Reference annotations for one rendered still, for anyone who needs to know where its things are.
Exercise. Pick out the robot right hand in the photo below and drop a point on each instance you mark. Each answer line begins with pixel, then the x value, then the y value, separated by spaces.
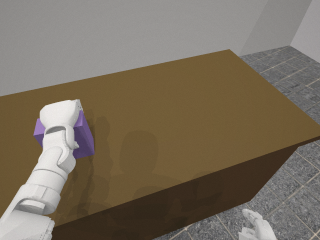
pixel 263 230

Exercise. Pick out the sponge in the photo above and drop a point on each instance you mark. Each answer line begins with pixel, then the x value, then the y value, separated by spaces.
pixel 82 135

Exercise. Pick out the left robot upper arm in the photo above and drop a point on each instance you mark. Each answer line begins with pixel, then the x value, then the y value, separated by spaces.
pixel 21 225

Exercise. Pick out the table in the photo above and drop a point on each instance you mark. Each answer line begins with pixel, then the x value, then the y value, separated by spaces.
pixel 174 143

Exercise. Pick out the robot left hand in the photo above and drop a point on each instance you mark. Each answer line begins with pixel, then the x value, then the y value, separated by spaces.
pixel 66 112

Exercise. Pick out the left robot forearm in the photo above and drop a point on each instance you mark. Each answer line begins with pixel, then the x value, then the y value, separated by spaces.
pixel 41 193

